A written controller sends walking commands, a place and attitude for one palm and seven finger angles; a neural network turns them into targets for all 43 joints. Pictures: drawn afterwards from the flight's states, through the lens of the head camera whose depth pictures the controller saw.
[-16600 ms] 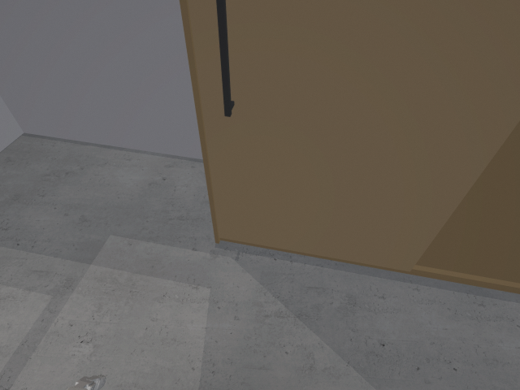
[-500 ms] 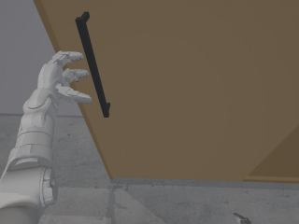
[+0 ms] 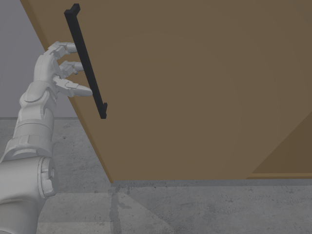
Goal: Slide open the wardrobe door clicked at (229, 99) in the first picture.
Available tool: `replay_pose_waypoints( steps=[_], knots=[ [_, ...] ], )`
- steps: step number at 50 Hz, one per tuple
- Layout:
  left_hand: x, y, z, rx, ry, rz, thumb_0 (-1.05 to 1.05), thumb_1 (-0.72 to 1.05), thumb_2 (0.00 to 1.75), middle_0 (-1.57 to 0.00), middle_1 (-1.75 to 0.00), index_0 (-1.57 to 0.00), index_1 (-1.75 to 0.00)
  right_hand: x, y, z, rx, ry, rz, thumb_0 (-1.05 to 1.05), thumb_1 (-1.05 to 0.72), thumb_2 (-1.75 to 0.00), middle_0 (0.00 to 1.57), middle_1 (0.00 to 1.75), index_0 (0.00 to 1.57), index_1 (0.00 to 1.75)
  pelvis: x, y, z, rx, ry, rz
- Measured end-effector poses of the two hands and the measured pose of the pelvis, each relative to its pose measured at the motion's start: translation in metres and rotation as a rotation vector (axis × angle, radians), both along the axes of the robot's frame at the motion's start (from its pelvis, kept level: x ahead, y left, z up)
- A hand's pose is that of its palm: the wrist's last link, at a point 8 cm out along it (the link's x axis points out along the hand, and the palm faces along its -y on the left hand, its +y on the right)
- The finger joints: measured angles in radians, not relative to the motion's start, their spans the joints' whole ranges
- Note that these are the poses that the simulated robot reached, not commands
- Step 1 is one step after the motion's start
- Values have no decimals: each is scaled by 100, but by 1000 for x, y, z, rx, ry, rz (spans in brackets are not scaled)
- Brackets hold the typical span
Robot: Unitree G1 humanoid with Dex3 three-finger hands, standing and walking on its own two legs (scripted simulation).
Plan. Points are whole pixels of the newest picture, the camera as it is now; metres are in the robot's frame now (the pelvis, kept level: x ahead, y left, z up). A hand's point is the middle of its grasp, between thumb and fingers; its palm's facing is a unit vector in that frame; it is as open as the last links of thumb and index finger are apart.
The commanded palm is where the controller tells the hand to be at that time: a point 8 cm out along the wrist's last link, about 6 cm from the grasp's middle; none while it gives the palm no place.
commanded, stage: slide the fingers in behind the handle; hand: left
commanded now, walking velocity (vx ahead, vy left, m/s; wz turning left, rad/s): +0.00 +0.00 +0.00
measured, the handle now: (92, 72) +0.50 +0.17 +0.15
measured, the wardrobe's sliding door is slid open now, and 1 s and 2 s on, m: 0.00 0.00 0.00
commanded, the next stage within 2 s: grip the handle and tug to test in 1.76 s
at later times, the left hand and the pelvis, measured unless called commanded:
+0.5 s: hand (80, 77) +0.46 +0.18 +0.17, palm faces -0.02 -1.00 +0.01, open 14.0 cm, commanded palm +0.43 +0.23 +0.17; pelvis +0.01 +0.00 +0.00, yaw +0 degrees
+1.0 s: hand (90, 77) +0.45 +0.16 +0.18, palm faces -0.02 -1.00 -0.01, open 14.0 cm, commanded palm +0.43 +0.20 +0.17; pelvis +0.01 +0.00 +0.00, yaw +0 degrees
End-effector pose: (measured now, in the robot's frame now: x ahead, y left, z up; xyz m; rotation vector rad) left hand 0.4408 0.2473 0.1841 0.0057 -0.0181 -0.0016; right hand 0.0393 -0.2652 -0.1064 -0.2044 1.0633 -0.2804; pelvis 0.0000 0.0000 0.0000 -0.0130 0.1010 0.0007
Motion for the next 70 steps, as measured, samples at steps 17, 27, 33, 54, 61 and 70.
replay_pose_waypoints(
  steps=[17,27,33,54,61,70],
  knots=[
    [-6,-1,-10,-9,-3,-12,-1,-50,30,-32,-121,-31,-120,18,1,6,-2,-63,6,1,-90,-90,20,30,20,30,2,1,0,-1,-2,-11],
    [-4,-14,-10,-13,-11,-15,-1,-50,30,-30,-120,-30,-120,42,7,8,8,-101,42,1,-90,-90,20,30,20,30,6,3,0,-1,-6,-1],
    [-4,-16,-9,-8,4,-3,-1,-50,30,-31,-121,-30,-120,52,11,7,27,-115,51,1,-90,-90,20,30,20,30,10,2,1,2,-7,-1],
    [-5,-48,-7,-11,1,-36,-1,-50,30,-30,-120,-30,-120,53,5,4,35,-101,52,1,-90,-90,20,30,20,30,10,-4,1,5,-19,4],
    [-4,-52,-8,-12,6,-8,-1,-50,30,-32,-121,-31,-120,49,3,5,39,-112,36,1,-90,-90,20,30,20,30,8,-8,1,8,-22,-7],
    [-13,-46,-6,-13,-3,-3,-1,-50,30,-31,-120,-31,-120,41,0,4,39,-97,30,1,-90,-90,20,30,20,30,6,-10,2,8,-32,-7]
  ],
)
